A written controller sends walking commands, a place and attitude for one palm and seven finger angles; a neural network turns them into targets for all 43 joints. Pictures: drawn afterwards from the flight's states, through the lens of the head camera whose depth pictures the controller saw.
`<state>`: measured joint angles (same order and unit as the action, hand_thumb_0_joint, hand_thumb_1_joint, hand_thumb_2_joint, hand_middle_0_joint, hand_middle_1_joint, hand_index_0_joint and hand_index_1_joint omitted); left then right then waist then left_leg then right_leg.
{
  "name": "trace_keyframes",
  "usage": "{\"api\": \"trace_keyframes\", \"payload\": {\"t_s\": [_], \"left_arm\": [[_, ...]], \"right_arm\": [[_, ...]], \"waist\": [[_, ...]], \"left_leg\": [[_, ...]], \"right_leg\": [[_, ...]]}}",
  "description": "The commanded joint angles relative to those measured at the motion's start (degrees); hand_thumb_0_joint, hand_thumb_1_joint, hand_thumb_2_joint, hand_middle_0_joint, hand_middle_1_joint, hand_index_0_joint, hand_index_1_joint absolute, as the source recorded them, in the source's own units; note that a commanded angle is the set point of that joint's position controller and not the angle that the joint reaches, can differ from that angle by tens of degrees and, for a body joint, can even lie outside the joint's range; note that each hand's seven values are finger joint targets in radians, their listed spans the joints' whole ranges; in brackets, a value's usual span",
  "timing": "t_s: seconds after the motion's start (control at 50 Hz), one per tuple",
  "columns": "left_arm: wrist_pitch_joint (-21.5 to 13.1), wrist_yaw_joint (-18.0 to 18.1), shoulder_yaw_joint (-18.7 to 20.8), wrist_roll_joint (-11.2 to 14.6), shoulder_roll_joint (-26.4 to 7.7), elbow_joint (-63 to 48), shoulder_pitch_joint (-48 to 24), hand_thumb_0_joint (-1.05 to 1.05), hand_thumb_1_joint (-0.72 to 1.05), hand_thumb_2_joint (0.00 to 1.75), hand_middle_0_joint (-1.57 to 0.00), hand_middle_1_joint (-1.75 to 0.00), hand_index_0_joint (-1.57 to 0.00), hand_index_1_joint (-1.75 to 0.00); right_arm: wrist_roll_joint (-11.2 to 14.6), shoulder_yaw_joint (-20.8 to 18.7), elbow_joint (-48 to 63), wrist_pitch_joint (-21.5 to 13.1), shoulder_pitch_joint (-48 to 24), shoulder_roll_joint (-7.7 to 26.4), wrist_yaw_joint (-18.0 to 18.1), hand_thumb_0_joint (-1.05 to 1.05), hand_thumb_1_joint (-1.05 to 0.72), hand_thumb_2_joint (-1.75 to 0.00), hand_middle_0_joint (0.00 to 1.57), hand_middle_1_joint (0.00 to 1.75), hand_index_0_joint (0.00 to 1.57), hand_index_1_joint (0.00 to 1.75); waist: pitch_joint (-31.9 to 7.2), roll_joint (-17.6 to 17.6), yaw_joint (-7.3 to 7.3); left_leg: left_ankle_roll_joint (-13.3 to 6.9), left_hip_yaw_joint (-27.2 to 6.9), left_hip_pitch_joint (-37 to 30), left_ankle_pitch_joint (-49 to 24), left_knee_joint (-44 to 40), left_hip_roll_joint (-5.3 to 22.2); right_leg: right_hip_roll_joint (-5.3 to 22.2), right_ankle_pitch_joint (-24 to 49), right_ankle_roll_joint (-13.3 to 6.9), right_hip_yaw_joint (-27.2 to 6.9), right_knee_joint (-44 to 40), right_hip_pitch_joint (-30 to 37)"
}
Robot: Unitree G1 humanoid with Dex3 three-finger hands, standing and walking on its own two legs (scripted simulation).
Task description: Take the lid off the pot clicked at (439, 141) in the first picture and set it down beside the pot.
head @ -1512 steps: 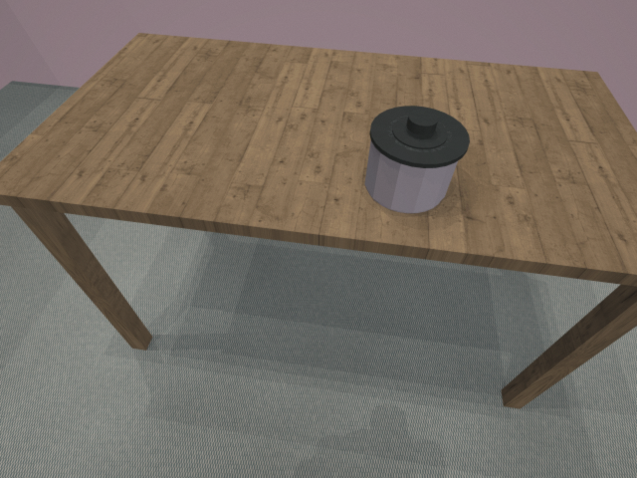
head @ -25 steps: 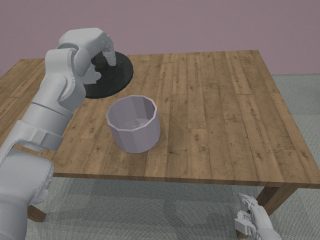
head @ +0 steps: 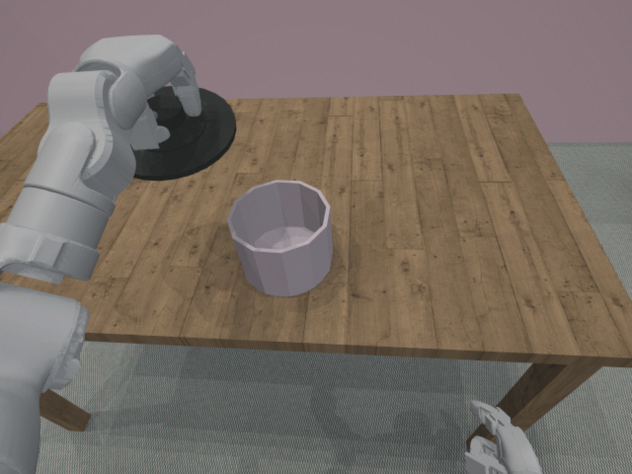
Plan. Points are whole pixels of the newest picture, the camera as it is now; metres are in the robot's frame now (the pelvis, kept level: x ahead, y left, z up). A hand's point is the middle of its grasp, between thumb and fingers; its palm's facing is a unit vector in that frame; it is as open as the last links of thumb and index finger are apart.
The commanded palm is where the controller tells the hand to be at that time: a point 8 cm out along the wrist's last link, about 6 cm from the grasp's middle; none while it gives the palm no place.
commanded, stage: move the lid sideways beside the pot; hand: left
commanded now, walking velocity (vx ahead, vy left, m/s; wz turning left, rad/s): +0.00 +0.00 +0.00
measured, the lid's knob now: (163, 113) +0.46 +0.20 +0.24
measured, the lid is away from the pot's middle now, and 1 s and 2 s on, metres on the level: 0.12 0.23 0.24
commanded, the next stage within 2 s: lower the lid onto the table in 1.18 s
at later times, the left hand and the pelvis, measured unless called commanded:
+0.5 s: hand (97, 125) +0.41 +0.26 +0.26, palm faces -0.10 +0.01 -1.00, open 7.4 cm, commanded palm +0.39 +0.25 +0.33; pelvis -0.01 +0.02 +0.00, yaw +1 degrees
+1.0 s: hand (71, 117) +0.44 +0.30 +0.26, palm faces -0.12 +0.02 -0.99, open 7.5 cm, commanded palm +0.40 +0.30 +0.33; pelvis +0.01 +0.03 +0.00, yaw +1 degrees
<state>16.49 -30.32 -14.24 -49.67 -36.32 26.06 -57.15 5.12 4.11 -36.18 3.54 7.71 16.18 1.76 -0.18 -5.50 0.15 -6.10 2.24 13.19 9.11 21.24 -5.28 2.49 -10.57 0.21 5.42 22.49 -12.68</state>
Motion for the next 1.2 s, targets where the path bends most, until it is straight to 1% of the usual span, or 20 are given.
{"api": "trace_keyframes", "payload": {"t_s": [0.0,0.04,0.06,0.1,0.14,0.36,0.42,0.44,0.5,0.56,0.6,0.66,0.7,0.76,0.84,0.9,0.96,1.1,1.14,1.18], "left_arm": [[0.0,3.5,10.8,-2.7,-15.7,-9.4,-31.3,0.00,0.41,1.30,-0.97,-0.73,-1.02,-0.76],[-0.6,3.7,13.7,-2.0,-19.5,-10.7,-29.9,0.00,0.41,1.30,-0.97,-0.73,-1.02,-0.76],[-1.0,3.7,12.8,-3.0,-18.8,-14.8,-33.1,0.00,0.41,1.30,-0.97,-0.73,-1.02,-0.76],[-0.8,3.3,11.8,-2.7,-16.8,-13.8,-31.6,0.00,0.41,1.30,-0.97,-0.73,-1.02,-0.76],[-1.2,3.6,13.9,-1.6,-19.3,-15.6,-30.0,0.00,0.41,1.30,-0.97,-0.73,-1.02,-0.76],[-2.0,3.4,12.3,-2.7,-18.9,-14.2,-33.5,0.00,0.41,1.30,-0.97,-0.73,-1.02,-0.76],[-1.6,3.0,9.8,-2.9,-17.0,-8.1,-34.6,0.00,0.41,1.30,-0.97,-0.73,-1.02,-0.76],[-2.2,3.5,11.7,-2.3,-19.8,-8.6,-33.7,0.00,0.41,1.30,-0.97,-0.73,-1.02,-0.76],[-3.0,3.5,9.4,-3.0,-17.1,-11.7,-38.7,0.00,0.41,1.30,-0.97,-0.73,-1.02,-0.76],[-3.8,3.9,13.2,-3.6,-22.4,-10.2,-38.1,0.00,0.41,1.30,-0.97,-0.73,-1.02,-0.76],[-3.6,3.4,11.0,-3.7,-19.9,-5.7,-37.7,0.00,0.41,1.30,-0.97,-0.73,-1.02,-0.76],[-4.4,3.5,12.4,-4.0,-22.0,-6.0,-37.2,0.00,0.41,1.30,-0.97,-0.73,-1.02,-0.76],[-4.4,2.9,10.3,-3.8,-19.0,-5.4,-36.2,0.00,0.41,1.30,-0.97,-0.73,-1.02,-0.76],[-5.3,3.3,11.2,-4.0,-20.6,-9.7,-37.3,0.00,0.41,1.30,-0.97,-0.73,-1.02,-0.76],[-5.7,3.4,16.4,-3.9,-27.3,-4.9,-34.0,0.00,0.41,1.30,-0.97,-0.73,-1.02,-0.76],[-6.2,2.8,13.6,-4.1,-23.8,-7.4,-37.7,0.00,0.41,1.30,-0.97,-0.73,-1.02,-0.76],[-7.0,3.1,17.1,-4.2,-27.4,-11.1,-36.0,0.00,0.41,1.30,-0.97,-0.73,-1.02,-0.76],[-6.3,1.8,15.2,-4.2,-25.3,-4.2,-31.4,0.00,0.41,1.30,-0.97,-0.73,-1.02,-0.76],[-6.8,1.9,11.9,-2.8,-21.8,-9.5,-34.1,0.00,0.41,1.30,-0.97,-0.73,-1.02,-0.76],[-7.1,2.3,13.9,-3.8,-23.3,-14.1,-36.4,0.00,0.41,1.30,-0.97,-0.73,-1.02,-0.76]], "right_arm": [[-0.3,-2.4,8.8,-2.2,-6.9,6.6,0.0,0.00,-0.90,-0.90,0.20,0.30,0.20,0.30],[-0.3,-2.9,9.0,-1.9,-6.4,7.8,-0.1,0.00,-0.90,-0.90,0.20,0.30,0.20,0.30],[-0.4,-2.5,9.9,-2.2,-6.8,6.7,-0.1,0.00,-0.90,-0.90,0.20,0.30,0.20,0.30],[-0.3,-2.6,9.9,-2.0,-7.1,6.5,-0.2,0.00,-0.90,-0.90,0.20,0.30,0.20,0.30],[-0.5,-3.2,10.0,-2.2,-6.3,7.6,-0.5,0.00,-0.90,-0.90,0.20,0.30,0.20,0.30],[-0.2,-2.6,9.8,-2.3,-6.1,6.8,-0.1,0.00,-0.90,-0.90,0.20,0.30,0.20,0.30],[0.2,-2.5,8.6,-1.6,-6.2,7.1,0.3,0.00,-0.90,-0.90,0.20,0.30,0.20,0.30],[0.1,-2.8,8.6,-1.8,-5.4,8.1,0.3,0.00,-0.90,-0.90,0.20,0.30,0.20,0.30],[0.0,-2.6,9.1,-2.8,-6.1,6.7,0.5,0.00,-0.90,-0.90,0.20,0.30,0.20,0.30],[-0.4,-2.6,8.6,-3.0,-4.6,7.4,0.7,0.00,-0.90,-0.90,0.20,0.30,0.20,0.30],[-0.1,-2.4,8.0,-2.5,-4.4,7.2,1.1,0.00,-0.90,-0.90,0.20,0.30,0.20,0.30],[-0.3,-2.7,7.9,-2.7,-3.3,7.8,0.9,0.00,-0.90,-0.90,0.20,0.30,0.20,0.30],[0.0,-2.7,8.2,-2.2,-3.9,7.5,0.8,0.00,-0.90,-0.90,0.20,0.30,0.20,0.30],[-0.3,-3.0,8.7,-2.6,-2.6,7.6,0.4,0.00,-0.90,-0.90,0.20,0.30,0.20,0.30],[-0.6,-3.3,8.0,-2.0,-0.8,9.4,0.8,0.00,-0.90,-0.90,0.20,0.30,0.20,0.30],[-0.2,-3.2,8.2,-2.2,-1.5,8.2,0.9,0.00,-0.90,-0.90,0.20,0.30,0.20,0.30],[-0.8,-3.8,8.6,-2.6,-0.4,8.8,0.3,0.00,-0.90,-0.90,0.20,0.30,0.20,0.30],[-0.4,-3.7,8.4,-0.8,-0.9,8.8,0.2,0.00,-0.90,-0.90,0.20,0.30,0.20,0.30],[-0.3,-4.2,8.7,-0.8,-0.9,9.2,-0.2,0.00,-0.90,-0.90,0.20,0.30,0.20,0.30],[-0.6,-4.2,9.3,-1.7,-1.8,8.3,-0.3,0.00,-0.90,-0.90,0.20,0.30,0.20,0.30]], "waist": [[-22.9,4.0,0.38],[-23.1,4.3,0.40],[-26.5,3.3,0.96],[-25.0,2.1,0.66],[-25.0,0.9,0.49],[-24.7,1.7,0.39],[-19.3,3.9,-0.47],[-20.1,2.9,-0.59],[-24.0,-0.2,-0.41],[-25.7,-0.2,-0.10],[-21.5,2.1,-0.91],[-22.7,1.0,-0.55],[-21.3,0.7,-0.83],[-25.2,-2.3,-0.70],[-23.2,1.0,-0.74],[-25.0,0.2,-0.96],[-29.1,-2.9,0.09],[-23.6,2.3,-0.39],[-24.3,-0.8,-1.56],[-28.8,-5.3,-0.62]], "left_leg": [[3.1,-8.5,-12.4,-16.3,-1.1,5.5],[3.2,-8.5,-12.3,-17.8,-0.9,5.5],[3.3,-8.5,-13.2,-19.7,-1.1,5.4],[3.6,-9.0,-14.5,-22.0,-0.6,5.8],[4.2,-9.7,-16.0,-24.9,0.1,6.1],[4.5,-10.7,-15.5,-16.5,-1.6,5.8],[3.8,-10.4,-12.3,-8.5,-2.8,5.7],[4.2,-10.7,-13.0,-9.3,-2.3,5.7],[4.6,-11.8,-16.0,-10.3,-2.5,5.6],[4.3,-11.0,-15.1,-11.6,-1.9,5.2],[4.0,-10.8,-13.2,-9.8,-2.4,5.3],[4.5,-11.1,-13.5,-12.7,-2.2,5.5],[4.8,-11.8,-14.5,-12.6,-2.4,5.9],[5.7,-12.9,-17.7,-17.9,-1.5,6.1],[5.0,-11.5,-14.4,-19.0,-0.6,5.5],[6.3,-12.3,-17.3,-22.4,-0.9,5.9],[6.8,-13.2,-20.5,-29.4,0.2,6.3],[6.2,-11.3,-15.3,-25.3,0.0,5.8],[7.2,-12.7,-18.9,-28.8,0.8,6.4],[7.7,-14.1,-23.5,-31.5,1.3,6.6]], "right_leg": [[-0.5,8.7,-4.0,-3.1,-1.2,3.7],[-0.4,9.5,-4.0,-3.1,-1.3,4.1],[-0.4,10.3,-3.9,-3.7,-0.8,5.9],[-0.5,9.6,-4.0,-3.1,-0.8,3.7],[-0.4,9.7,-4.1,-3.1,-1.2,2.8],[-1.2,3.6,-3.9,-2.7,-1.5,0.8],[-1.2,1.3,-3.8,-2.0,-2.2,-1.5],[-1.0,1.7,-4.1,-2.3,-2.1,-1.4],[-1.4,1.0,-4.1,-2.1,-1.3,-1.6],[-1.4,2.1,-4.3,-2.9,-2.0,0.6],[-1.3,1.8,-4.1,-2.1,-2.4,-0.8],[-1.5,2.9,-4.3,-2.3,-2.3,0.0],[-1.5,2.1,-4.2,-1.9,-2.2,-1.8],[-1.7,2.9,-4.1,-2.4,-2.1,-1.7],[-1.2,5.6,-4.4,-2.7,-3.1,0.6],[-1.6,5.6,-4.0,-2.1,-2.7,-0.3],[-1.8,6.8,-4.2,-2.8,-2.4,0.2],[-1.4,7.7,-4.0,-2.3,-3.1,0.7],[-1.3,7.5,-3.9,-2.4,-3.3,-1.8],[-1.9,5.5,-4.1,-2.7,-2.5,-2.8]]}}
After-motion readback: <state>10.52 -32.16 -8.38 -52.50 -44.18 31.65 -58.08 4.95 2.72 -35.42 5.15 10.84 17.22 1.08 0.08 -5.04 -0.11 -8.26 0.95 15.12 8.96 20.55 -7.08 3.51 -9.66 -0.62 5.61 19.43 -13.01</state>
